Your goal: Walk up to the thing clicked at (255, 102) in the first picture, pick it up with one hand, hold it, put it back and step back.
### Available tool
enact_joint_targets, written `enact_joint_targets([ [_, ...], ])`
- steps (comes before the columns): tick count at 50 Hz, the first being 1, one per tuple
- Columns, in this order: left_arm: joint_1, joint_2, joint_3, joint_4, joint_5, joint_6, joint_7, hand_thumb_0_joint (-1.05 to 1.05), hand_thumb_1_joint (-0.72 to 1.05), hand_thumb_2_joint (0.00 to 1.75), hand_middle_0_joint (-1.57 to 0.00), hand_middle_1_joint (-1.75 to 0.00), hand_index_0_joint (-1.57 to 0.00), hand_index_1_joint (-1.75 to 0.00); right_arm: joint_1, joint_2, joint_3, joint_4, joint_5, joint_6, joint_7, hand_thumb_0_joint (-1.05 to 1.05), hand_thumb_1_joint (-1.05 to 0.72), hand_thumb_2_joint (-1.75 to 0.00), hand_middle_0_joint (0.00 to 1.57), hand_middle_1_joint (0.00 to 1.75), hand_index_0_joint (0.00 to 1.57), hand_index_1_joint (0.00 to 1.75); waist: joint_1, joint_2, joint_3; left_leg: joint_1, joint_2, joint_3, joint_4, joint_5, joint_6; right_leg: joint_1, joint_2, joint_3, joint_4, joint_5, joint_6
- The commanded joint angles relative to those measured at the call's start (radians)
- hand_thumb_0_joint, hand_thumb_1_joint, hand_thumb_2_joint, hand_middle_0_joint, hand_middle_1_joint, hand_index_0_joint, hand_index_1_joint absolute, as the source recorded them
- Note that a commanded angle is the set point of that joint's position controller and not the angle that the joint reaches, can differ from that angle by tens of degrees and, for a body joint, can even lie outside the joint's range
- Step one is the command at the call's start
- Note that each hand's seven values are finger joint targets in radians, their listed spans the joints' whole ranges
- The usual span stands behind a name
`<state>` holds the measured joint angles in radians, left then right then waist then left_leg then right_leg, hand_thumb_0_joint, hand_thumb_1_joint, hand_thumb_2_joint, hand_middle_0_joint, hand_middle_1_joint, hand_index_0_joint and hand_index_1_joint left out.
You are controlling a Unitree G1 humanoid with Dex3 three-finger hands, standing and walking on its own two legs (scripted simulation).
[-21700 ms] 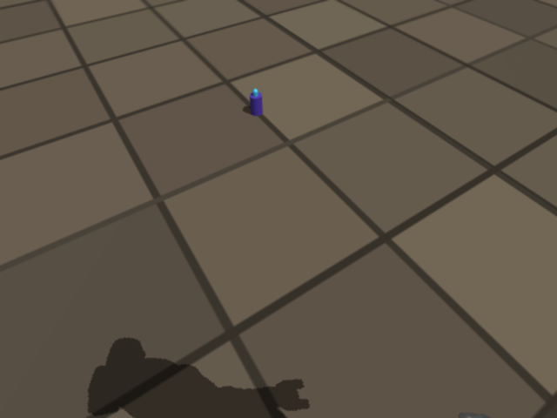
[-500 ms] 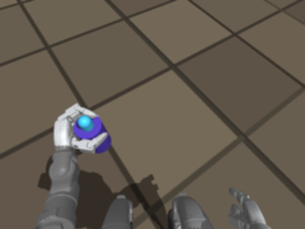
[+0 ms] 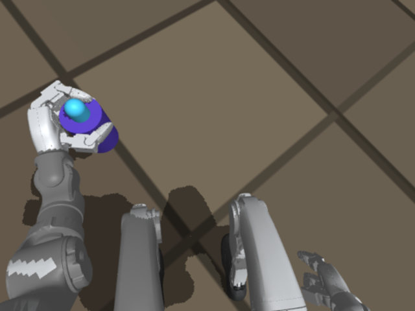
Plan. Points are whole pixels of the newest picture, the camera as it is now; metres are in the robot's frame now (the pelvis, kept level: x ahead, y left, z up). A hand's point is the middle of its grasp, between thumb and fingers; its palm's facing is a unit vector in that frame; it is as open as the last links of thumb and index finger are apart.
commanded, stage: crouch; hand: left
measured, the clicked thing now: (89, 123) +0.46 +0.21 -0.06
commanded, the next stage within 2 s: lower in 0.96 s
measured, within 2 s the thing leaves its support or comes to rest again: neither
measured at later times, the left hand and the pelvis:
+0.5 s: hand (101, 133) +0.49 +0.22 -0.19, palm faces +0.18 -0.98 -0.02, open 8.2 cm; pelvis -0.03 +0.01 -0.14, yaw -4 degrees
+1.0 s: hand (108, 139) +0.51 +0.22 -0.26, palm faces +0.18 -0.98 -0.03, open 8.2 cm; pelvis -0.02 +0.01 -0.17, yaw -7 degrees
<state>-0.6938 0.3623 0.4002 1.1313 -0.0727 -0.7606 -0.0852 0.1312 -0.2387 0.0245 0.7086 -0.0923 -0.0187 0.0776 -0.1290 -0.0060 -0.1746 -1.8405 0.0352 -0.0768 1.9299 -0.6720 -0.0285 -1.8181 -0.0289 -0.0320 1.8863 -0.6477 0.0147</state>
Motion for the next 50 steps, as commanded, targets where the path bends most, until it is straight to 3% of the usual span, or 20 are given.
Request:
enact_joint_targets([
  [1, -0.406, 0.239, 0.059, -0.129, 0.007, -0.097, -0.001, 0.0, 0.17, 1.25, -1.24, -1.4, -1.26, -1.39, 0.146, -0.202, -0.055, -0.047, -0.015, -0.016, 0.0, 0.0, -0.91, -0.91, 0.2, 0.3, 0.2, 0.3, -0.03, 0.107, -0.589, 0.256, -0.029, 0.043, -0.118, 0.147, 0.04, 0.259, 0.032, -0.011, -0.131, 0.154, -0.045],
  [4, -0.469, 0.297, 0.082, -0.141, 0.021, -0.11, -0.003, 0.0, 0.19, 1.27, -1.25, -1.41, -1.27, -1.41, 0.156, -0.218, -0.045, -0.044, -0.025, -0.011, 0.004, 0.0, -0.91, -0.91, 0.2, 0.3, 0.2, 0.3, -0.038, 0.171, -0.636, 0.254, -0.028, 0.043, -0.079, 0.135, 0.034, 0.209, 0.037, -0.035, -0.057, 0.148, -0.049],
  [12, -0.566, 0.409, 0.121, -0.124, 0.045, -0.104, -0.005, 0.0, 0.21, 1.25, -1.21, -1.39, -1.24, -1.38, 0.146, -0.255, -0.017, -0.029, -0.041, 0.002, 0.006, 0.0, -0.91, -0.91, 0.2, 0.3, 0.2, 0.3, -0.065, 0.245, -0.595, 0.163, -0.022, 0.037, 0.021, 0.024, 0.033, 0.079, 0.04, -0.071, 0.061, 0.068, -0.044],
  [13, -0.602, 0.411, 0.113, -0.136, 0.048, -0.103, -0.005, 0.0, 0.19, 1.24, -1.22, -1.39, -1.25, -1.38, 0.153, -0.265, -0.014, -0.026, -0.046, 0.005, 0.007, 0.0, -0.91, -0.91, 0.2, 0.3, 0.2, 0.3, -0.083, 0.269, -0.6, 0.172, -0.02, 0.026, 0.03, 0.024, 0.029, 0.061, 0.038, -0.078, 0.079, 0.076, -0.044],
  [18, -0.575, 0.473, 0.151, -0.084, 0.045, -0.088, -0.011, 0.0, 0.18, 1.21, -1.19, -1.35, -1.22, -1.34, 0.159, -0.286, 0.017, -0.024, -0.057, 0.019, 0.006, 0.0, -0.9, -0.91, 0.2, 0.3, 0.2, 0.3, -0.099, 0.236, -0.576, 0.072, -0.024, 0.029, 0.12, 0.059, 0.037, 0.077, 0.044, -0.085, 0.124, 0.11, -0.036],
  [19, -0.58, 0.44, 0.126, -0.087, 0.042, -0.087, -0.017, 0.0, 0.2, 1.21, -1.2, -1.35, -1.22, -1.34, 0.154, -0.287, 0.023, -0.025, -0.062, 0.02, 0.007, 0.0, -0.9, -0.91, 0.2, 0.3, 0.2, 0.3, -0.113, 0.247, -0.566, 0.069, -0.022, 0.024, 0.131, 0.066, 0.036, 0.063, 0.046, -0.091, 0.138, 0.12, -0.037],
  [21, -0.556, 0.471, 0.153, -0.057, 0.045, -0.079, -0.02, 0.0, 0.21, 1.21, -1.19, -1.36, -1.23, -1.34, 0.162, -0.3, 0.033, -0.022, -0.068, 0.025, 0.008, 0.0, -0.9, -0.9, 0.2, 0.3, 0.2, 0.3, -0.114, 0.257, -0.539, 0.052, -0.022, 0.016, 0.15, 0.081, 0.035, 0.051, 0.047, -0.097, 0.156, 0.136, -0.037],
  [22, -0.554, 0.458, 0.139, -0.052, 0.05, -0.078, -0.019, 0.0, 0.22, 1.2, -1.18, -1.34, -1.21, -1.32, 0.154, -0.301, 0.036, -0.022, -0.072, 0.026, 0.009, 0.0, -0.9, -0.9, 0.2, 0.3, 0.2, 0.3, -0.115, 0.254, -0.522, 0.044, -0.02, 0.013, 0.157, 0.077, 0.033, 0.033, 0.049, -0.103, 0.166, 0.132, -0.037],
  [23, -0.544, 0.487, 0.163, -0.042, 0.056, -0.076, -0.016, 0.0, 0.21, 1.21, -1.19, -1.35, -1.22, -1.33, 0.159, -0.31, 0.04, -0.023, -0.074, 0.031, 0.011, 0.0, -0.9, -0.9, 0.2, 0.3, 0.2, 0.3, -0.114, 0.262, -0.509, 0.04, -0.019, 0.004, 0.153, 0.07, 0.03, 0.016, 0.049, -0.111, 0.176, 0.124, -0.039],
  [25, -0.508, 0.455, 0.148, -0.026, 0.055, -0.075, -0.022, 0.0, 0.22, 1.21, -1.19, -1.35, -1.22, -1.33, 0.15, -0.318, 0.048, -0.028, -0.081, 0.038, 0.016, 0.0, -0.9, -0.9, 0.2, 0.3, 0.2, 0.3, -0.119, 0.277, -0.493, 0.056, -0.015, -0.009, 0.164, 0.085, 0.024, -0.008, 0.051, -0.123, 0.199, 0.136, -0.042],
  [29, -0.536, 0.515, 0.174, -0.075, 0.055, -0.08, -0.015, 0.0, 0.23, 1.2, -1.18, -1.35, -1.22, -1.32, 0.145, -0.33, 0.066, -0.032, -0.092, 0.049, 0.021, 0.0, -0.9, -0.9, 0.2, 0.3, 0.2, 0.3, -0.123, 0.282, -0.495, 0.015, -0.015, -0.011, 0.204, 0.094, 0.027, 0.013, 0.059, -0.127, 0.218, 0.153, -0.038],
  [31, -0.544, 0.498, 0.161, -0.073, 0.057, -0.083, -0.015, 0.0, 0.26, 1.21, -1.2, -1.36, -1.24, -1.33, 0.144, -0.338, 0.076, -0.036, -0.1, 0.054, 0.025, 0.0, -0.9, -0.9, 0.2, 0.3, 0.2, 0.3, -0.148, 0.296, -0.487, 0.033, -0.011, -0.025, 0.216, 0.108, 0.024, -0.002, 0.058, -0.137, 0.233, 0.17, -0.036],
  [35, -0.552, 0.537, 0.172, -0.089, 0.062, -0.096, -0.002, 0.0, 0.29, 1.22, -1.19, -1.35, -1.23, -1.33, 0.137, -0.352, 0.09, -0.036, -0.111, 0.062, 0.029, 0.0, -0.9, -0.9, 0.2, 0.3, 0.2, 0.3, -0.156, 0.312, -0.459, 0.016, -0.009, -0.037, 0.233, 0.094, 0.022, -0.006, 0.062, -0.148, 0.247, 0.163, -0.035],
  [36, -0.533, 0.544, 0.17, -0.085, 0.062, -0.099, -0.002, 0.0, 0.27, 1.21, -1.17, -1.34, -1.21, -1.32, 0.121, -0.352, 0.094, -0.04, -0.114, 0.062, 0.03, 0.0, -0.9, -0.9, 0.2, 0.3, 0.2, 0.3, -0.147, 0.31, -0.458, 0.003, -0.008, -0.031, 0.245, 0.094, 0.024, 0.004, 0.065, -0.145, 0.25, 0.163, -0.035],
  [37, -0.556, 0.526, 0.158, -0.085, 0.06, -0.101, -0.003, 0.0, 0.28, 1.21, -1.19, -1.35, -1.23, -1.32, 0.129, -0.354, 0.101, -0.043, -0.118, 0.062, 0.031, 0.0, -0.9, -0.9, 0.2, 0.3, 0.2, 0.3, -0.171, 0.309, -0.463, 0.024, -0.007, -0.038, 0.254, 0.114, 0.023, 0.004, 0.064, -0.15, 0.252, 0.184, -0.033],
  [38, -0.534, 0.544, 0.173, -0.078, 0.063, -0.1, 0.003, 0.0, 0.28, 1.21, -1.2, -1.35, -1.24, -1.33, 0.127, -0.359, 0.103, -0.045, -0.12, 0.066, 0.031, 0.0, -0.9, -0.9, 0.2, 0.3, 0.2, 0.3, -0.159, 0.318, -0.46, 0.023, -0.006, -0.04, 0.251, 0.12, 0.02, 0.0, 0.065, -0.152, 0.257, 0.186, -0.035],
  [41, -0.528, 0.552, 0.156, -0.056, 0.067, -0.103, 0.005, 0.0, 0.27, 1.21, -1.18, -1.34, -1.22, -1.31, 0.111, -0.367, 0.113, -0.048, -0.127, 0.073, 0.032, 0.0, -0.9, -0.9, 0.2, 0.3, 0.2, 0.3, -0.17, 0.324, -0.42, -0.007, -0.006, -0.041, 0.268, 0.09, 0.022, -0.009, 0.069, -0.157, 0.262, 0.165, -0.035],
  [50, -0.5, 0.574, 0.164, -0.053, 0.06, -0.118, 0.019, 0.0, 0.3, 1.22, -1.22, -1.37, -1.26, -1.35, 0.09, -0.395, 0.149, -0.071, -0.143, 0.087, 0.039, 0.0, -0.9, -0.9, 0.2, 0.3, 0.2, 0.3, -0.19, 0.343, -0.4, 0.024, -0.001, -0.069, 0.283, 0.144, 0.015, 0.003, 0.069, -0.181, 0.288, 0.217, -0.034],
])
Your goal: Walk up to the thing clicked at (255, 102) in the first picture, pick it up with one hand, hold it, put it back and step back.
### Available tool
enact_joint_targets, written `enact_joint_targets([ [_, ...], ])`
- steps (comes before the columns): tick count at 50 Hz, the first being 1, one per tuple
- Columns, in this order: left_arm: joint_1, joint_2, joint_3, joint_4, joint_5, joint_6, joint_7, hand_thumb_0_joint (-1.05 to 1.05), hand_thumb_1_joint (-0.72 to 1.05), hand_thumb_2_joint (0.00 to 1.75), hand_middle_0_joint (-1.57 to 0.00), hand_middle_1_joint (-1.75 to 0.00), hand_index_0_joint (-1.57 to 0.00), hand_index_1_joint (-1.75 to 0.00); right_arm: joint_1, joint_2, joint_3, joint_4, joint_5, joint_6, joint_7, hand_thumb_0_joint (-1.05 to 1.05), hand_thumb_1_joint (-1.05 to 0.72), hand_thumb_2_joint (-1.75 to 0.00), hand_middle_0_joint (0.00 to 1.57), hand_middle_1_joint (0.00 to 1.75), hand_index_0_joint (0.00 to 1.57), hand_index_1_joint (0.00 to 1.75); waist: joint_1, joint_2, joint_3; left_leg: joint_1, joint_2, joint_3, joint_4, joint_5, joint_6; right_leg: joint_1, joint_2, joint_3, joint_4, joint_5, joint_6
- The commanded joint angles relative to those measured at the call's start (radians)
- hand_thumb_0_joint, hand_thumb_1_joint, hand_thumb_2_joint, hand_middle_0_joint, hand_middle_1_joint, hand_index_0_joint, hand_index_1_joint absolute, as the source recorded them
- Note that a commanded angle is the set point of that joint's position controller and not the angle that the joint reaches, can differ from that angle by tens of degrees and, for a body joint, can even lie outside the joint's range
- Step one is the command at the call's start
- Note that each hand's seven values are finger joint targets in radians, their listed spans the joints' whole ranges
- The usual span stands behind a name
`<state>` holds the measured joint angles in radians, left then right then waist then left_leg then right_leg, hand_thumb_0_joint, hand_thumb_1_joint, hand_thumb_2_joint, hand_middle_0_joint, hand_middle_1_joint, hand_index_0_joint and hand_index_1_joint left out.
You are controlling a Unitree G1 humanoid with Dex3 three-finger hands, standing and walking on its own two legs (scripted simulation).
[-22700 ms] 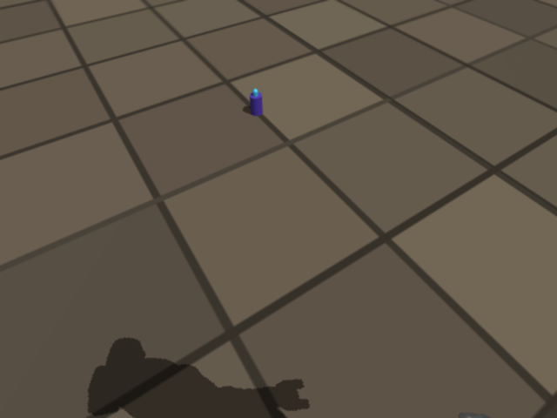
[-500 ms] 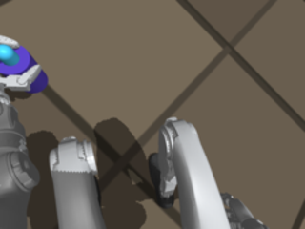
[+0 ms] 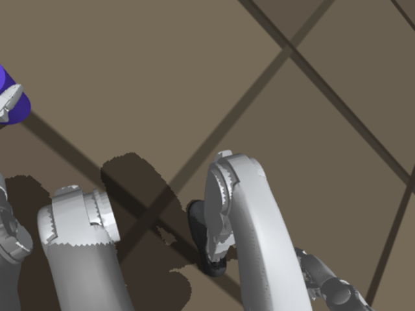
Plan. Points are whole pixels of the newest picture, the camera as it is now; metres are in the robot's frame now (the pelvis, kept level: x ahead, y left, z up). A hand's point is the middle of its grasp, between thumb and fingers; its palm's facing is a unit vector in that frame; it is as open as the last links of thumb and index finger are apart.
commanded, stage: lower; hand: left
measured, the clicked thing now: out of the picture +0.50 +0.28 -0.12
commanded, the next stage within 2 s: loosen in 1.16 s
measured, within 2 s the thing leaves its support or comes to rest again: rests again in 1.32 s
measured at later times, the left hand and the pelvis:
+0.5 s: hand out of the picture +0.50 +0.28 -0.15, palm faces +0.32 -0.95 -0.02, open 8.2 cm; pelvis +0.00 +0.01 -0.01, yaw -3 degrees
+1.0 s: hand (6, 103) +0.50 +0.27 -0.18, palm faces +0.32 -0.95 -0.03, open 8.2 cm; pelvis -0.01 +0.01 -0.01, yaw -6 degrees
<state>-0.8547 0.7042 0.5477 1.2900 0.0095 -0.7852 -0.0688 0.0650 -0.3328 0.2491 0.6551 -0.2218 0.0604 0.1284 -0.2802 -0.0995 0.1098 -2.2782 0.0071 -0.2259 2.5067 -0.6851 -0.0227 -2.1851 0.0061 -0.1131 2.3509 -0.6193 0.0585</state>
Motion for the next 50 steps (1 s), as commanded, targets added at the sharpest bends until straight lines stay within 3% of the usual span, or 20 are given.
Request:
enact_joint_targets([
  [1, -0.335, 0.244, 0.02, -0.218, -0.025, -0.096, 0.0, 0.0, 0.3, 1.22, -1.22, -1.36, -1.25, -1.34, 0.149, -0.305, -0.073, -0.018, -0.014, 0.009, -0.012, 0.0, -0.9, -0.9, 0.2, 0.3, 0.2, 0.3, -0.037, 0.447, -0.683, 0.467, 0.028, 0.078, -0.291, 0.163, 0.008, 0.369, 0.035, -0.101, -0.17, 0.192, -0.078],
  [6, -0.318, 0.25, 0.024, -0.168, -0.026, -0.105, 0.015, 0.0, 0.26, 1.19, -1.23, -1.35, -1.25, -1.34, 0.133, -0.313, -0.049, -0.027, -0.023, 0.013, -0.008, 0.0, -0.91, -0.91, 0.2, 0.3, 0.2, 0.3, -0.062, 0.417, -0.649, 0.445, 0.032, 0.066, -0.271, 0.163, 0.011, 0.382, 0.038, -0.11, -0.169, 0.199, -0.073],
  [9, -0.299, 0.226, 0.0, -0.114, -0.033, -0.122, 0.019, 0.0, 0.26, 1.21, -1.24, -1.36, -1.26, -1.36, 0.103, -0.32, -0.03, -0.038, -0.03, 0.015, -0.006, 0.0, -0.91, -0.9, 0.2, 0.3, 0.2, 0.3, -0.081, 0.386, -0.598, 0.407, 0.033, 0.061, -0.257, 0.126, 0.016, 0.373, 0.042, -0.117, -0.173, 0.172, -0.072],
  [12, -0.3, 0.269, 0.01, -0.096, -0.037, -0.145, 0.016, 0.0, 0.26, 1.21, -1.23, -1.36, -1.25, -1.36, 0.09, -0.331, -0.007, -0.048, -0.039, 0.015, -0.007, 0.0, -0.91, -0.9, 0.2, 0.3, 0.2, 0.3, -0.083, 0.39, -0.594, 0.421, 0.036, 0.052, -0.25, 0.132, 0.015, 0.393, 0.046, -0.128, -0.168, 0.178, -0.068],
  [14, -0.336, 0.281, -0.001, -0.097, -0.042, -0.165, 0.017, 0.0, 0.25, 1.2, -1.23, -1.35, -1.25, -1.35, 0.074, -0.336, 0.009, -0.054, -0.046, 0.015, -0.007, 0.0, -0.91, -0.9, 0.2, 0.3, 0.2, 0.3, -0.103, 0.4, -0.585, 0.423, 0.04, 0.044, -0.241, 0.135, 0.015, 0.393, 0.048, -0.133, -0.163, 0.184, -0.067],
  [16, -0.344, 0.331, 0.019, -0.089, -0.046, -0.179, 0.023, 0.0, 0.25, 1.2, -1.22, -1.34, -1.24, -1.33, 0.059, -0.341, 0.021, -0.055, -0.053, 0.015, -0.011, 0.0, -0.91, -0.91, 0.2, 0.3, 0.2, 0.3, -0.094, 0.406, -0.579, 0.414, 0.041, 0.047, -0.231, 0.116, 0.017, 0.405, 0.052, -0.131, -0.167, 0.172, -0.064],
  [22, -0.335, 0.34, -0.01, -0.041, -0.033, -0.212, 0.032, 0.0, 0.27, 1.22, -1.23, -1.35, -1.24, -1.35, 0.029, -0.358, 0.062, -0.059, -0.078, 0.017, -0.015, 0.0, -0.91, -0.91, 0.2, 0.3, 0.2, 0.3, -0.127, 0.464, -0.539, 0.482, 0.052, 0.014, -0.238, 0.154, 0.001, 0.391, 0.055, -0.162, -0.147, 0.204, -0.065],
  [29, -0.323, 0.383, -0.015, 0.0, -0.03, -0.24, 0.056, 0.0, 0.24, 1.22, -1.24, -1.36, -1.26, -1.36, -0.029, -0.374, 0.102, -0.078, -0.098, 0.026, -0.018, 0.0, -0.91, -0.9, 0.2, 0.3, 0.2, 0.3, -0.141, 0.464, -0.486, 0.479, 0.061, -0.013, -0.227, 0.158, -0.002, 0.388, 0.062, -0.183, -0.137, 0.214, -0.061],
  [31, -0.338, 0.38, -0.025, 0.011, -0.031, -0.25, 0.061, 0.0, 0.27, 1.22, -1.24, -1.36, -1.26, -1.35, -0.034, -0.381, 0.111, -0.082, -0.103, 0.029, -0.017, 0.0, -0.9, -0.9, 0.2, 0.3, 0.2, 0.3, -0.161, 0.48, -0.463, 0.482, 0.063, -0.028, -0.238, 0.148, -0.005, 0.387, 0.061, -0.194, -0.135, 0.21, -0.059],
  [41, -0.311, 0.418, -0.038, 0.06, -0.04, -0.284, 0.08, 0.0, 0.26, 1.23, -1.25, -1.36, -1.27, -1.36, -0.076, -0.389, 0.161, -0.098, -0.125, 0.038, -0.023, 0.0, -0.9, -0.9, 0.2, 0.3, 0.2, 0.3, -0.176, 0.462, -0.461, 0.497, 0.07, -0.045, -0.209, 0.185, -0.003, 0.438, 0.076, -0.21, -0.146, 0.248, -0.05],
  [47, -0.315, 0.429, -0.057, 0.088, -0.031, -0.304, 0.091, 0.0, 0.26, 1.24, -1.24, -1.37, -1.26, -1.37, -0.121, -0.4, 0.177, -0.107, -0.133, 0.043, -0.028, 0.0, -0.9, -0.9, 0.2, 0.3, 0.2, 0.3, -0.188, 0.483, -0.388, 0.499, 0.078, -0.069, -0.226, 0.161, -0.009, 0.399, 0.078, -0.226, -0.14, 0.23, -0.05],
  [50, -0.304, 0.441, -0.043, 0.093, -0.037, -0.315, 0.097, 0.0, 0.27, 1.24, -1.25, -1.37, -1.26, -1.37, -0.125, -0.405, 0.187, -0.113, -0.138, 0.047, -0.027, 0.0, -0.9, -0.9, 0.2, 0.3, 0.2, 0.3, -0.194, 0.482, -0.4, 0.508, 0.079, -0.074, -0.223, 0.164, -0.01, 0.418, 0.081, -0.231, -0.146, 0.236, -0.048],
])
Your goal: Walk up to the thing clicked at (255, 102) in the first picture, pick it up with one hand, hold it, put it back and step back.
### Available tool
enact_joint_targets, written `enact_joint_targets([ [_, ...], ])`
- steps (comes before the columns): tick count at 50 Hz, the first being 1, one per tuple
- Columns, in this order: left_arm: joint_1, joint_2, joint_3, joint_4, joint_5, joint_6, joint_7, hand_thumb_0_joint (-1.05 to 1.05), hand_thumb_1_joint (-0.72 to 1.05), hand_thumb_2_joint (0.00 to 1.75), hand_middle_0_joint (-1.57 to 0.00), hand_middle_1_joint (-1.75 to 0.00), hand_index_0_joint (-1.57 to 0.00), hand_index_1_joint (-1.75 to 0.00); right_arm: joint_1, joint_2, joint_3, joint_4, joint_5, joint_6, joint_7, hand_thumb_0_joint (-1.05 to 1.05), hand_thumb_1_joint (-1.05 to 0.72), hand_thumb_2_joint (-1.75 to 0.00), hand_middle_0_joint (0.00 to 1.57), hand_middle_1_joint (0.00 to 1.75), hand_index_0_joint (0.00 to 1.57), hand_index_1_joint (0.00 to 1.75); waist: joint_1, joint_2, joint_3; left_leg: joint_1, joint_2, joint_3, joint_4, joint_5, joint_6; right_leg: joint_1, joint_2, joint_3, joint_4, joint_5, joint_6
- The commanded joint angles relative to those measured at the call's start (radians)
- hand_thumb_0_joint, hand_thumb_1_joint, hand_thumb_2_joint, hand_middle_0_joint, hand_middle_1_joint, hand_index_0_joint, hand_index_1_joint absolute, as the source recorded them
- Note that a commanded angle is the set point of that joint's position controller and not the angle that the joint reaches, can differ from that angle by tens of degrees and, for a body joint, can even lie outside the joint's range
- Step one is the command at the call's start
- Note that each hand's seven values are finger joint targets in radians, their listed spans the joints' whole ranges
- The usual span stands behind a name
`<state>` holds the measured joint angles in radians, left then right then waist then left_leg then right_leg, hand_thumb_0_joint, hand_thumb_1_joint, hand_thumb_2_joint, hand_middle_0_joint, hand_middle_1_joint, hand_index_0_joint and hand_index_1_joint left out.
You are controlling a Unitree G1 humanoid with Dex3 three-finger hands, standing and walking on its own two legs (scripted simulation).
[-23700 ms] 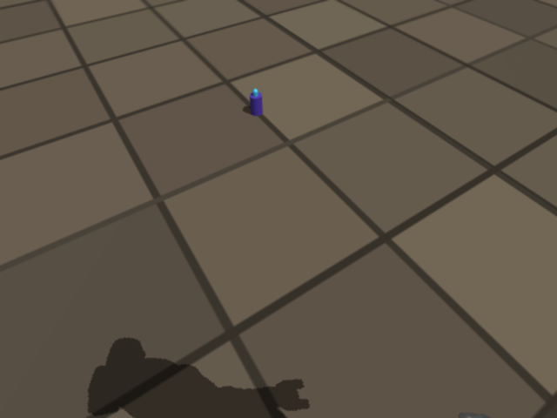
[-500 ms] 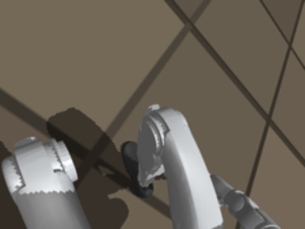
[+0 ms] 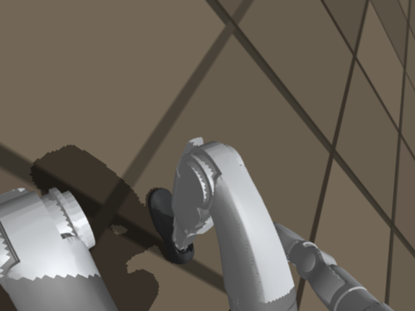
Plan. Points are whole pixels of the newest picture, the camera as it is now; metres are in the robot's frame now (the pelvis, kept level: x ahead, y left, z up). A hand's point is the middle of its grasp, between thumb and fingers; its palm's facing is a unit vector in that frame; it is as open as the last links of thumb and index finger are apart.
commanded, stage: lower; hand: left
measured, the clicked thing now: out of the picture +0.48 +0.31 -0.20
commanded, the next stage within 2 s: loosen in 0.16 s
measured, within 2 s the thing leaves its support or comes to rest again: rests again in 0.32 s
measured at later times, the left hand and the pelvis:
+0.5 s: hand out of the picture +0.47 +0.31 -0.18, palm faces +0.42 -0.91 -0.02, open 8.4 cm; pelvis +0.00 +0.00 +0.00, yaw -1 degrees
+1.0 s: hand out of the picture +0.48 +0.31 -0.17, palm faces +0.42 -0.91 -0.01, open 15.9 cm; pelvis +0.00 +0.01 +0.01, yaw -1 degrees
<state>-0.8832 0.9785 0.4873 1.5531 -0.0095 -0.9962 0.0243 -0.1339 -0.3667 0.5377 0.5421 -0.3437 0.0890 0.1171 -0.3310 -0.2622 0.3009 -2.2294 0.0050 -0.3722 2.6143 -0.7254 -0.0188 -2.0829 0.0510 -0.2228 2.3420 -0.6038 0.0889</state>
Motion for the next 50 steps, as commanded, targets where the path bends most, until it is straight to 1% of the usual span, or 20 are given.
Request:
enact_joint_targets([
  [1, -0.266, 0.165, 0.017, -0.165, -0.019, -0.104, 0.003, 0.0, 0.23, 1.22, -1.24, -1.35, -1.25, -1.35, 0.072, -0.371, -0.102, 0.002, -0.018, 0.018, -0.018, 0.0, -0.9, -0.9, 0.2, 0.3, 0.2, 0.3, -0.141, 0.646, -0.593, 0.47, 0.082, 0.075, -0.327, 0.216, -0.014, 0.318, 0.037, -0.119, -0.138, 0.229, -0.078],
  [3, -0.263, 0.166, 0.01, -0.157, -0.02, -0.108, 0.006, 0.0, 0.23, 1.22, -1.23, -1.35, -1.25, -1.35, 0.064, -0.373, -0.095, 0.002, -0.019, 0.017, -0.019, 0.0, -0.9, -0.9, 0.2, 0.3, 0.2, 0.3, -0.152, 0.636, -0.586, 0.453, 0.082, 0.071, -0.322, 0.207, -0.011, 0.321, 0.039, -0.124, -0.14, 0.226, -0.078],
  [5, -0.258, 0.166, 0.007, -0.162, -0.027, -0.114, 0.004, 0.0, 0.21, 1.21, -1.23, -1.34, -1.24, -1.34, 0.051, -0.369, -0.095, 0.003, -0.02, 0.015, -0.021, 0.0, -0.9, -0.9, 0.2, 0.3, 0.2, 0.3, -0.143, 0.623, -0.58, 0.436, 0.079, 0.084, -0.311, 0.193, -0.005, 0.326, 0.042, -0.116, -0.151, 0.219, -0.078],
  [6, -0.267, 0.171, 0.004, -0.161, -0.025, -0.117, 0.005, 0.0, 0.23, 1.21, -1.24, -1.34, -1.25, -1.34, 0.058, -0.373, -0.092, 0.006, -0.02, 0.015, -0.021, 0.0, -0.9, -0.9, 0.2, 0.3, 0.2, 0.3, -0.153, 0.625, -0.577, 0.432, 0.08, 0.076, -0.315, 0.185, -0.005, 0.328, 0.043, -0.122, -0.149, 0.212, -0.078],
  [7, -0.253, 0.161, 0.006, -0.156, -0.029, -0.12, 0.003, 0.0, 0.24, 1.21, -1.24, -1.34, -1.25, -1.34, 0.058, -0.37, -0.091, 0.007, -0.022, 0.012, -0.022, 0.0, -0.9, -0.9, 0.2, 0.3, 0.2, 0.3, -0.152, 0.617, -0.592, 0.446, 0.081, 0.076, -0.311, 0.209, -0.005, 0.34, 0.044, -0.121, -0.149, 0.235, -0.075],
  [8, -0.251, 0.175, 0.011, -0.162, -0.032, -0.123, 0.002, 0.0, 0.22, 1.19, -1.23, -1.33, -1.24, -1.33, 0.045, -0.37, -0.09, 0.003, -0.021, 0.011, -0.023, 0.0, -0.9, -0.9, 0.2, 0.3, 0.2, 0.3, -0.144, 0.616, -0.592, 0.436, 0.08, 0.081, -0.308, 0.195, -0.003, 0.336, 0.046, -0.118, -0.153, 0.22, -0.077],
  [10, -0.255, 0.17, 0.002, -0.152, -0.03, -0.125, 0.004, 0.0, 0.22, 1.19, -1.22, -1.32, -1.23, -1.32, 0.045, -0.372, -0.09, 0.002, -0.021, 0.013, -0.022, 0.0, -0.9, -0.9, 0.2, 0.3, 0.2, 0.3, -0.146, 0.618, -0.57, 0.423, 0.08, 0.075, -0.321, 0.176, -0.005, 0.323, 0.046, -0.122, -0.15, 0.203, -0.082],
  [13, -0.248, 0.169, -0.003, -0.145, -0.024, -0.132, 0.005, 0.0, 0.2, 1.18, -1.22, -1.32, -1.23, -1.32, 0.042, -0.377, -0.088, 0.008, -0.025, 0.012, -0.023, 0.0, -0.9, -0.9, 0.2, 0.3, 0.2, 0.3, -0.156, 0.636, -0.576, 0.459, 0.086, 0.063, -0.325, 0.203, -0.012, 0.315, 0.045, -0.127, -0.142, 0.223, -0.081],
  [14, -0.244, 0.164, -0.001, -0.147, -0.025, -0.134, 0.006, 0.0, 0.21, 1.1, -1.21, -1.27, -1.24, -1.26, 0.044, -0.378, -0.088, 0.007, -0.026, 0.013, -0.024, 0.0, -0.9, -0.9, 0.2, 0.3, 0.2, 0.3, -0.158, 0.64, -0.587, 0.481, 0.087, 0.06, -0.324, 0.222, -0.014, 0.322, 0.045, -0.128, -0.14, 0.238, -0.081],
  [16, -0.255, 0.176, 0.004, -0.157, -0.027, -0.14, 0.008, 0.0, 0.09, 0.94, -1.12, -1.12, -1.16, -1.1, 0.038, -0.382, -0.087, 0.01, -0.026, 0.014, -0.025, 0.0, -0.91, -0.89, 0.2, 0.3, 0.2, 0.3, -0.155, 0.666, -0.569, 0.484, 0.089, 0.053, -0.336, 0.221, -0.019, 0.308, 0.043, -0.132, -0.135, 0.235, -0.082],
  [21, -0.258, 0.18, 0.007, -0.159, -0.026, -0.141, 0.013, 0.0, -0.17, 0.61, -0.95, -0.89, -0.98, -0.86, 0.032, -0.375, -0.086, 0.007, -0.028, 0.015, -0.024, 0.0, -0.91, -0.89, 0.2, 0.3, 0.2, 0.3, -0.153, 0.651, -0.566, 0.463, 0.085, 0.069, -0.324, 0.211, -0.011, 0.321, 0.045, -0.125, -0.15, 0.228, -0.082],
  [22, -0.243, 0.177, 0.008, -0.154, -0.029, -0.14, 0.013, 0.0, -0.24, 0.6, -0.87, -0.81, -0.9, -0.8, 0.037, -0.374, -0.084, 0.01, -0.029, 0.015, -0.024, 0.0, -0.92, -0.9, 0.2, 0.3, 0.2, 0.3, -0.156, 0.641, -0.576, 0.461, 0.085, 0.069, -0.32, 0.214, -0.009, 0.335, 0.047, -0.124, -0.154, 0.232, -0.081],
  [23, -0.245, 0.18, 0.008, -0.142, -0.024, -0.138, 0.015, 0.0, -0.16, 0.68, -0.95, -0.89, -0.97, -0.88, 0.035, -0.376, -0.084, 0.008, -0.027, 0.015, -0.025, 0.0, -0.91, -0.9, 0.2, 0.3, 0.2, 0.3, -0.159, 0.638, -0.565, 0.454, 0.084, 0.068, -0.324, 0.201, -0.009, 0.321, 0.045, -0.128, -0.156, 0.221, -0.081],
  [25, -0.241, 0.176, -0.002, -0.127, -0.02, -0.138, 0.012, 0.0, -0.28, 0.52, -0.79, -0.73, -0.81, -0.72, 0.028, -0.378, -0.086, 0.01, -0.027, 0.016, -0.025, 0.0, -0.92, -0.9, 0.2, 0.3, 0.2, 0.3, -0.158, 0.641, -0.538, 0.44, 0.084, 0.064, -0.333, 0.17, -0.009, 0.301, 0.045, -0.131, -0.154, 0.198, -0.084],
  [26, -0.237, 0.167, -0.005, -0.12, -0.02, -0.137, 0.011, 0.0, -0.27, 0.47, -0.74, -0.66, -0.75, -0.65, 0.033, -0.378, -0.085, 0.009, -0.027, 0.019, -0.024, 0.0, -0.91, -0.9, 0.2, 0.3, 0.2, 0.3, -0.165, 0.637, -0.542, 0.445, 0.084, 0.058, -0.337, 0.171, -0.01, 0.305, 0.045, -0.135, -0.154, 0.2, -0.083],
  [29, -0.229, 0.163, -0.003, -0.103, -0.024, -0.127, 0.009, 0.0, -0.4, 0.35, -0.64, -0.54, -0.65, -0.53, 0.039, -0.373, -0.085, 0.005, -0.025, 0.022, -0.025, 0.0, -0.91, -0.89, 0.2, 0.3, 0.2, 0.3, -0.16, 0.602, -0.555, 0.431, 0.08, 0.069, -0.327, 0.173, -0.002, 0.321, 0.048, -0.128, -0.167, 0.203, -0.081],
  [37, -0.228, 0.16, -0.004, -0.086, -0.017, -0.118, 0.006, 0.0, -0.5, 0.22, -0.49, -0.38, -0.49, -0.38, 0.029, -0.368, -0.089, -0.004, -0.021, 0.022, -0.024, 0.0, -0.91, -0.9, 0.2, 0.3, 0.2, 0.3, -0.153, 0.591, -0.536, 0.417, 0.08, 0.065, -0.335, 0.153, -0.001, 0.297, 0.049, -0.13, -0.169, 0.185, -0.083],
  [44, -0.235, 0.153, -0.007, -0.086, -0.012, -0.116, 0.01, 0.0, -0.57, 0.1, -0.29, -0.2, -0.29, -0.2, 0.034, -0.368, -0.088, -0.005, -0.022, 0.025, -0.024, 0.0, -0.91, -0.9, 0.2, 0.3, 0.2, 0.3, -0.159, 0.603, -0.537, 0.444, 0.086, 0.055, -0.347, 0.176, -0.006, 0.292, 0.048, -0.132, -0.164, 0.201, -0.084],
  [47, -0.24, 0.16, -0.013, -0.086, -0.007, -0.12, 0.012, 0.0, -0.61, 0.04, -0.21, -0.12, -0.21, -0.12, 0.033, -0.367, -0.087, -0.008, -0.022, 0.028, -0.021, 0.0, -0.91, -0.9, 0.2, 0.3, 0.2, 0.3, -0.157, 0.607, -0.53, 0.426, 0.082, 0.061, -0.351, 0.147, -0.004, 0.291, 0.048, -0.133, -0.168, 0.175, -0.087],
  [50, -0.248, 0.158, -0.019, -0.098, -0.008, -0.124, 0.0, 0.0, -0.61, 0.13, -0.16, -0.16, -0.16, -0.17, 0.029, -0.367, -0.088, -0.004, -0.02, 0.027, -0.024, 0.0, -0.91, -0.9, 0.2, 0.3, 0.2, 0.3, -0.161, 0.618, -0.536, 0.446, 0.085, 0.058, -0.347, 0.171, -0.006, 0.282, 0.046, -0.13, -0.162, 0.193, -0.086],
])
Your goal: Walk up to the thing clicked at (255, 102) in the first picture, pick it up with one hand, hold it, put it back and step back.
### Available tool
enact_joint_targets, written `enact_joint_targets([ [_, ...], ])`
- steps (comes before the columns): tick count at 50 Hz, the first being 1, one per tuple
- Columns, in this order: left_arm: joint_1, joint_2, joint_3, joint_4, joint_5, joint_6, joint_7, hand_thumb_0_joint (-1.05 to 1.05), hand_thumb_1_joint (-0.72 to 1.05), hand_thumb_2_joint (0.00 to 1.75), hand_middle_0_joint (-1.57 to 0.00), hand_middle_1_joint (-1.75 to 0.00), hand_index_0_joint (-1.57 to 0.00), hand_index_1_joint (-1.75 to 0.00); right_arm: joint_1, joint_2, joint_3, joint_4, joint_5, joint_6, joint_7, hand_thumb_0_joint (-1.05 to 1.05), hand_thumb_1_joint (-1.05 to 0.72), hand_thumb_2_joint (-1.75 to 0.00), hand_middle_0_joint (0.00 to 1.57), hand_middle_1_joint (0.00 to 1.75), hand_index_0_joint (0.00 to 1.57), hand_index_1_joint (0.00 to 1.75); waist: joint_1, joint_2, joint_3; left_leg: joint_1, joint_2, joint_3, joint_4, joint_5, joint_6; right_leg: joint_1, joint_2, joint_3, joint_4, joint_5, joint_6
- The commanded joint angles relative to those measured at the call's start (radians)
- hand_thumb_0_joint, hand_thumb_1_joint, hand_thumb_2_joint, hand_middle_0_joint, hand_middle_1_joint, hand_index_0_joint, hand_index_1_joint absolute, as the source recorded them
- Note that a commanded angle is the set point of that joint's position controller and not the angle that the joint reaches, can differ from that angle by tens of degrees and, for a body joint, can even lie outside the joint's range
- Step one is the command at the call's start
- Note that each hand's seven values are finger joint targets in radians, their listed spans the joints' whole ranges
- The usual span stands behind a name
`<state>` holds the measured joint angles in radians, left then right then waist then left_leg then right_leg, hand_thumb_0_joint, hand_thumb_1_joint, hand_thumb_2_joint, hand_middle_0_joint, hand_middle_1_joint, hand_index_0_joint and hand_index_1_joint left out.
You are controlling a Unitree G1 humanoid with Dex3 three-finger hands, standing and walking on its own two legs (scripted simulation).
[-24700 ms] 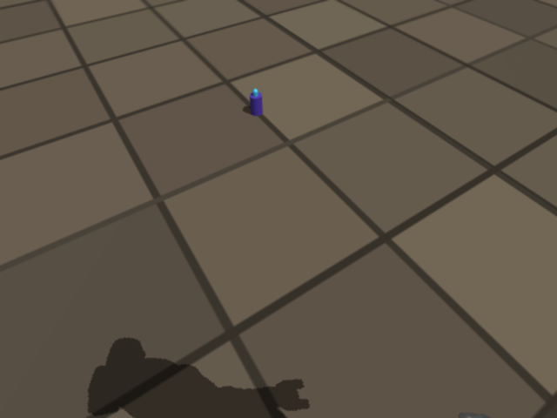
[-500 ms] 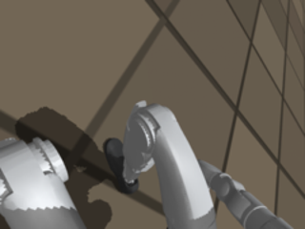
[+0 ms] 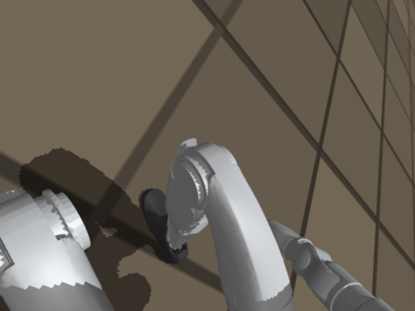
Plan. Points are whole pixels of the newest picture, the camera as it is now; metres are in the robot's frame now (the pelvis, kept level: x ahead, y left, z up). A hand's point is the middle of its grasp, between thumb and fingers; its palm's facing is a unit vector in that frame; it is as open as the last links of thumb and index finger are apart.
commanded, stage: withdraw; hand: left
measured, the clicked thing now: out of the picture +0.47 +0.31 -0.22
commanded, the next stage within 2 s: rise in 0.32 s
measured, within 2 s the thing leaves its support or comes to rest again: neither
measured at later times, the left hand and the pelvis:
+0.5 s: hand out of the picture +0.48 +0.41 -0.09, palm faces +0.44 -0.89 -0.10, open 17.6 cm; pelvis +0.00 +0.00 +0.01, yaw +2 degrees
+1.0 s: hand out of the picture +0.35 +0.43 +0.02, palm faces +0.38 -0.78 -0.51, open 17.3 cm; pelvis +0.01 +0.00 +0.10, yaw +9 degrees
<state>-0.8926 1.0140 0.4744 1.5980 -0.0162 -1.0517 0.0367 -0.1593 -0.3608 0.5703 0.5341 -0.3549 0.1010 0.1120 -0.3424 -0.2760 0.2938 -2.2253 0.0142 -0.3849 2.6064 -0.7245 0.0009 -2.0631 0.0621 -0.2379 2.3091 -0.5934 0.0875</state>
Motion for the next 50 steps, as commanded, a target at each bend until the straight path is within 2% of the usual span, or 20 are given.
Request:
enact_joint_targets([
  [1, -0.233, 0.141, -0.001, -0.153, -0.008, -0.07, -0.018, 0.0, -0.61, 0.12, -0.15, -0.16, -0.15, -0.16, 0.054, -0.375, -0.118, 0.002, -0.007, 0.015, -0.02, 0.0, -0.91, -0.9, 0.2, 0.3, 0.2, 0.3, -0.144, 0.633, -0.537, 0.439, 0.077, 0.073, -0.336, 0.169, -0.024, 0.277, 0.037, -0.113, -0.128, 0.181, -0.085],
  [6, -0.259, 0.257, 0.066, -0.259, -0.018, -0.055, -0.039, 0.0, -0.61, 0.07, -0.08, -0.08, -0.08, -0.08, 0.09, -0.378, -0.121, 0.011, 0.003, 0.023, -0.029, 0.0, -0.91, -0.9, 0.2, 0.3, 0.2, 0.3, -0.107, 0.702, -0.604, 0.481, 0.084, 0.085, -0.339, 0.231, -0.029, 0.307, 0.034, -0.098, -0.118, 0.217, -0.087],
  [11, -0.256, 0.337, 0.137, -0.372, -0.001, 0.021, -0.07, 0.0, -0.61, 0.04, -0.08, -0.07, -0.08, -0.08, 0.127, -0.368, -0.152, 0.009, 0.018, 0.041, -0.037, 0.0, -0.91, -0.9, 0.2, 0.3, 0.2, 0.3, -0.06, 0.777, -0.663, 0.523, 0.085, 0.106, -0.365, 0.255, -0.038, 0.295, 0.024, -0.08, -0.114, 0.215, -0.093],
  [14, -0.236, 0.306, 0.133, -0.415, -0.005, 0.088, -0.123, 0.0, -0.61, 0.02, -0.08, -0.06, -0.08, -0.06, 0.162, -0.362, -0.181, 0.007, 0.038, 0.051, -0.042, 0.0, -0.92, -0.9, 0.2, 0.3, 0.2, 0.3, -0.052, 0.806, -0.701, 0.562, 0.085, 0.108, -0.383, 0.313, -0.044, 0.276, 0.019, -0.078, -0.107, 0.238, -0.096],
  [15, -0.247, 0.306, 0.125, -0.432, -0.008, 0.11, -0.138, 0.0, -0.61, 0.0, -0.08, -0.04, -0.08, -0.04, 0.165, -0.358, -0.191, 0.006, 0.049, 0.052, -0.043, 0.0, -0.92, -0.9, 0.2, 0.3, 0.2, 0.3, -0.046, 0.803, -0.696, 0.533, 0.083, 0.115, -0.387, 0.291, -0.039, 0.263, 0.018, -0.072, -0.105, 0.225, -0.1],
  [17, -0.254, 0.23, 0.082, -0.431, -0.022, 0.161, -0.175, 0.0, -0.61, 0.0, -0.08, -0.04, -0.08, -0.04, 0.192, -0.351, -0.217, 0.004, 0.072, 0.051, -0.047, 0.0, -0.91, -0.9, 0.2, 0.3, 0.2, 0.3, -0.064, 0.745, -0.676, 0.469, 0.076, 0.127, -0.39, 0.234, -0.026, 0.25, 0.016, -0.066, -0.122, 0.199, -0.101],
  [21, -0.277, 0.188, 0.057, -0.406, -0.05, 0.244, -0.233, 0.0, -0.61, 0.0, -0.05, -0.05, -0.08, -0.02, 0.235, -0.348, -0.239, 0.0, 0.112, 0.048, -0.055, 0.0, -0.89, -0.89, 0.2, 0.3, 0.2, 0.3, -0.077, 0.648, -0.646, 0.413, 0.07, 0.12, -0.393, 0.164, -0.008, 0.203, 0.009, -0.065, -0.145, 0.155, -0.098],
  [22, -0.281, 0.16, 0.039, -0.381, -0.057, 0.259, -0.245, 0.0, -0.53, 0.06, -0.06, -0.03, -0.04, -0.03, 0.238, -0.344, -0.241, -0.003, 0.121, 0.046, -0.055, 0.0, -0.82, -0.89, 0.2, 0.3, 0.2, 0.3, -0.08, 0.624, -0.628, 0.381, 0.068, 0.122, -0.393, 0.145, -0.004, 0.202, 0.009, -0.062, -0.147, 0.139, -0.099],
  [23, -0.184, 0.31, 0.088, -0.254, 0.101, 0.332, -0.185, 0.0, -0.52, 0.05, -0.07, -0.06, -0.07, -0.06, 0.248, -0.316, -0.279, 0.02, 0.144, 0.062, -0.049, 0.0, -0.9, -0.91, 0.2, 0.3, 0.2, 0.3, 0.011, 0.675, -0.66, 0.448, 0.063, 0.15, -0.444, 0.162, -0.013, 0.163, -0.001, -0.038, -0.165, 0.114, -0.107],
  [24, -0.248, 0.272, 0.071, -0.312, 0.091, 0.358, -0.166, 0.0, -0.53, 0.06, -0.07, -0.06, -0.07, -0.06, 0.264, -0.312, -0.281, 0.006, 0.15, 0.07, -0.045, 0.0, -0.9, -0.91, 0.2, 0.3, 0.2, 0.3, -0.018, 0.673, -0.678, 0.437, 0.068, 0.145, -0.44, 0.164, -0.014, 0.161, 0.004, -0.041, -0.162, 0.112, -0.107],
  [25, -0.299, 0.27, 0.062, -0.361, 0.1, 0.374, -0.156, 0.0, -0.52, 0.06, -0.07, -0.07, -0.06, -0.07, 0.276, -0.308, -0.289, 0.004, 0.157, 0.078, -0.041, 0.0, -0.89, -0.9, 0.2, 0.3, 0.2, 0.3, -0.017, 0.683, -0.686, 0.438, 0.064, 0.152, -0.443, 0.156, -0.011, 0.156, 0.0, -0.032, -0.165, 0.107, -0.107],
  [28, -0.314, 0.416, 0.141, -0.473, 0.159, 0.464, -0.121, 0.0, -0.53, 0.04, -0.07, -0.07, -0.08, -0.06, 0.323, -0.298, -0.326, -0.003, 0.177, 0.104, -0.035, 0.0, -0.92, -0.91, 0.2, 0.3, 0.2, 0.3, 0.046, 0.759, -0.814, 0.512, 0.059, 0.177, -0.457, 0.233, -0.012, 0.177, -0.005, -0.006, -0.151, 0.142, -0.112],
  [30, -0.315, 0.454, 0.171, -0.536, 0.185, 0.518, -0.104, 0.0, -0.54, 0.04, -0.08, -0.1, -0.1, -0.08, 0.345, -0.288, -0.354, -0.006, 0.188, 0.116, -0.03, 0.0, -0.97, -0.92, 0.2, 0.3, 0.2, 0.3, 0.066, 0.784, -0.865, 0.537, 0.057, 0.194, -0.466, 0.233, -0.012, 0.172, -0.008, 0.014, -0.153, 0.134, -0.113],
  [32, -0.292, 0.401, 0.158, -0.57, 0.195, 0.578, -0.092, 0.0, -0.5, 0.09, -0.06, -0.06, -0.06, -0.06, 0.364, -0.277, -0.386, -0.007, 0.204, 0.128, -0.032, 0.0, -0.9, -0.9, 0.2, 0.3, 0.2, 0.3, 0.073, 0.8, -0.894, 0.574, 0.054, 0.207, -0.491, 0.231, -0.014, 0.148, -0.01, 0.027, -0.164, 0.125, -0.113],
  [34, -0.221, 0.397, 0.177, -0.617, 0.202, 0.633, -0.077, 0.0, -0.54, 0.06, -0.05, -0.05, -0.05, -0.05, 0.381, -0.267, -0.411, -0.013, 0.22, 0.134, -0.033, 0.0, -0.9, -0.9, 0.2, 0.3, 0.2, 0.3, 0.117, 0.794, -0.939, 0.586, 0.049, 0.229, -0.512, 0.239, -0.015, 0.173, -0.01, 0.041, -0.184, 0.127, -0.114],
  [37, -0.149, 0.246, 0.11, -0.665, 0.194, 0.703, -0.068, 0.0, -0.5, 0.09, -0.06, -0.06, -0.06, -0.06, 0.387, -0.247, -0.461, -0.016, 0.249, 0.133, -0.033, 0.0, -0.9, -0.9, 0.2, 0.3, 0.2, 0.3, 0.142, 0.777, -0.922, 0.58, 0.047, 0.233, -0.585, 0.177, -0.017, 0.105, -0.017, 0.048, -0.205, 0.082, -0.122],
  [42, 0.01, 0.059, 0.02, -0.859, 0.166, 0.799, -0.06, 0.0, -0.52, 0.07, -0.05, -0.06, -0.05, -0.06, 0.423, -0.21, -0.552, -0.015, 0.305, 0.123, -0.037, 0.0, -0.9, -0.9, 0.2, 0.3, 0.2, 0.3, 0.202, 0.698, -1.027, 0.642, 0.033, 0.258, -0.666, 0.163, -0.008, 0.133, -0.027, 0.087, -0.289, 0.069, -0.127],
  [44, 0.075, 0.013, 0.003, -0.945, 0.154, 0.837, -0.051, 0.0, -0.56, 0.05, -0.05, -0.05, -0.05, -0.05, 0.438, -0.202, -0.586, -0.014, 0.329, 0.121, -0.044, 0.0, -0.9, -0.9, 0.2, 0.3, 0.2, 0.3, 0.221, 0.65, -1.046, 0.674, 0.033, 0.25, -0.73, 0.138, -0.002, 0.167, -0.032, 0.103, -0.338, 0.058, -0.126],
  [45, 0.12, 0.024, 0.014, -0.991, 0.15, 0.853, -0.043, 0.0, -0.54, 0.06, -0.05, -0.05, -0.05, -0.05, 0.426, -0.196, -0.593, -0.023, 0.343, 0.119, -0.05, 0.0, -0.9, -0.9, 0.2, 0.3, 0.2, 0.3, 0.242, 0.624, -1.033, 0.678, 0.035, 0.235, -0.772, 0.085, 0.002, 0.17, -0.032, 0.108, -0.361, 0.026, -0.125],
  [50, 0.291, -0.053, -0.001, -1.21, 0.117, 0.917, -0.007, 0.0, -0.49, 0.09, -0.06, -0.06, -0.06, -0.06, 0.403, -0.143, -0.621, -0.06, 0.38, 0.101, -0.086, 0.0, -0.9, -0.9, 0.2, 0.3, 0.2, 0.3, 0.264, 0.522, -1.075, 0.758, 0.028, 0.248, -0.898, 0.03, 0.019, 0.363, -0.037, 0.14, -0.52, -0.007, -0.116],
])
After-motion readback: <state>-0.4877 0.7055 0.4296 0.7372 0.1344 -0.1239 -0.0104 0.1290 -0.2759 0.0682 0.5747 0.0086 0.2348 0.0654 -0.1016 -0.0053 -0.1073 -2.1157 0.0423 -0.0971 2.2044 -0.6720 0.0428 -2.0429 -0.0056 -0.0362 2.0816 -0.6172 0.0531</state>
